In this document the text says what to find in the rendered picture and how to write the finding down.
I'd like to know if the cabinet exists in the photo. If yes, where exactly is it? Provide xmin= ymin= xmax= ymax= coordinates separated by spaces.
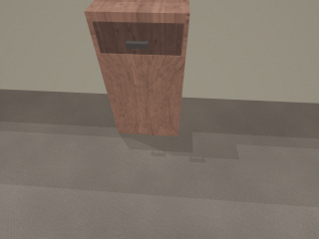
xmin=84 ymin=0 xmax=190 ymax=136

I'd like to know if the drawer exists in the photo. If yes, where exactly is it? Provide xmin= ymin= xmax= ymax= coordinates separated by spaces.
xmin=92 ymin=21 xmax=183 ymax=56

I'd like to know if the handle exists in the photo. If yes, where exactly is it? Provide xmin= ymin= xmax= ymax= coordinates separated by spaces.
xmin=126 ymin=39 xmax=149 ymax=50

